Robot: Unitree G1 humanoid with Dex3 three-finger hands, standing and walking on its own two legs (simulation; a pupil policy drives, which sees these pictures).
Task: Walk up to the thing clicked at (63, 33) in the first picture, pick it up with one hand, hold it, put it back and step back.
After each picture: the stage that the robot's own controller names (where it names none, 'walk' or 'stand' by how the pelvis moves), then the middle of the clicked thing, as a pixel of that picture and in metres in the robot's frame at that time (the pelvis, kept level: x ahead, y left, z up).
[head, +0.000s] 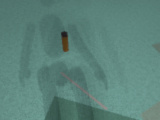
stand; (65, 42) +1.32 +0.21 -0.65
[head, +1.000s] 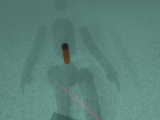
walk; (66, 54) +1.19 +0.28 -0.65
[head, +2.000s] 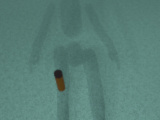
walk; (59, 81) +0.75 +0.27 -0.65
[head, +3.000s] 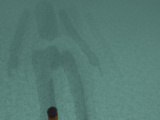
walk; (53, 119) +0.49 +0.16 -0.63
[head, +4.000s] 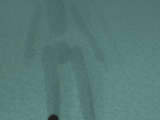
stand; out of the picture +0.42 +0.20 -0.64
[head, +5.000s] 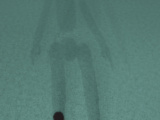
stand; out of the picture +0.43 +0.17 -0.64
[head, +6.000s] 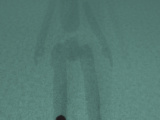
stand; out of the picture +0.42 +0.15 -0.65
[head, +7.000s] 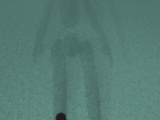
stand; out of the picture +0.41 +0.14 -0.65
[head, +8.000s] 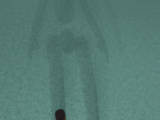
stand; out of the picture +0.41 +0.14 -0.65
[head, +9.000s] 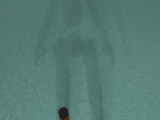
stand; (64, 118) +0.44 +0.15 -0.65
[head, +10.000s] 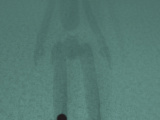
stand; out of the picture +0.42 +0.14 -0.65
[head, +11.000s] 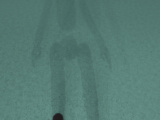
stand; out of the picture +0.43 +0.18 -0.66
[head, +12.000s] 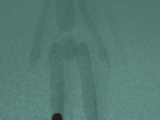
stand; out of the picture +0.43 +0.18 -0.66
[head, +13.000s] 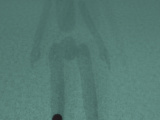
stand; out of the picture +0.43 +0.18 -0.66
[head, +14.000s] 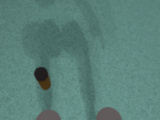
go down; (43, 79) +0.46 +0.18 -0.45
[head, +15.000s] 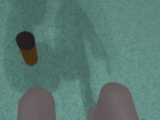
go down; (28, 51) +0.51 +0.20 -0.28
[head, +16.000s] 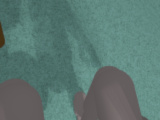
close in; out of the picture +0.50 +0.23 -0.20
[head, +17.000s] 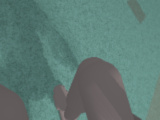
close; out of the picture +0.49 +0.26 -0.17
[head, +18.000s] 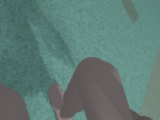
lift; out of the picture +0.47 +0.26 -0.17
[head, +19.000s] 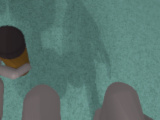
lift; (15, 57) +0.39 +0.22 -0.04
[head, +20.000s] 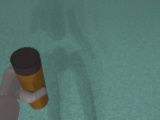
hold; (33, 83) +0.32 +0.16 +0.08
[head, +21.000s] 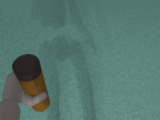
hold; (35, 87) +0.32 +0.17 +0.03
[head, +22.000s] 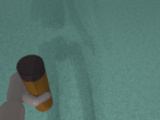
hold; (38, 87) +0.32 +0.16 +0.03
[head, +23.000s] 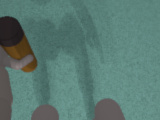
crouch; (19, 50) +0.44 +0.18 -0.04
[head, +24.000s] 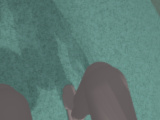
lower; out of the picture +0.50 +0.24 -0.15
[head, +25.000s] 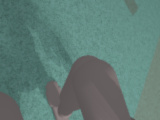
lower; out of the picture +0.50 +0.28 -0.18
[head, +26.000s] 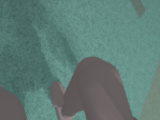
lower; out of the picture +0.49 +0.27 -0.18
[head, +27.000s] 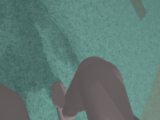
lower; out of the picture +0.48 +0.27 -0.18
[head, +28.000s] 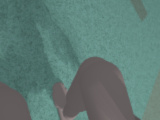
loosen; out of the picture +0.47 +0.26 -0.18
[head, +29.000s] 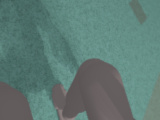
withdraw; out of the picture +0.48 +0.24 -0.18
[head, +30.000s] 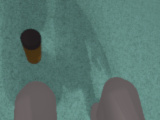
walk; (32, 49) +0.48 +0.19 -0.23
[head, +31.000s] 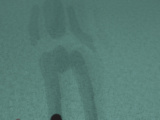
stand; out of the picture +0.41 +0.16 -0.58
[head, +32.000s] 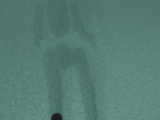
stand; out of the picture +0.41 +0.16 -0.60
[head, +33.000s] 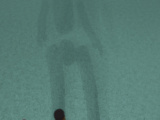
stand; out of the picture +0.42 +0.16 -0.61
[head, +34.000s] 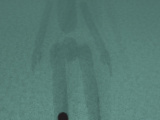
walk; out of the picture +0.43 +0.15 -0.65
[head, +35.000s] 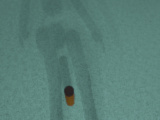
walk; (69, 96) +0.51 +0.11 -0.64
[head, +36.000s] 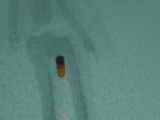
walk; (60, 67) +0.78 +0.14 -0.64
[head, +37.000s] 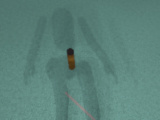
stand; (71, 59) +1.04 +0.20 -0.64
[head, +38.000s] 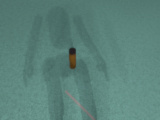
stand; (72, 58) +1.07 +0.12 -0.65
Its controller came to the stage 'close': yes
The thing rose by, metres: 0.68
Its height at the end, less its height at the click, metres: +0.00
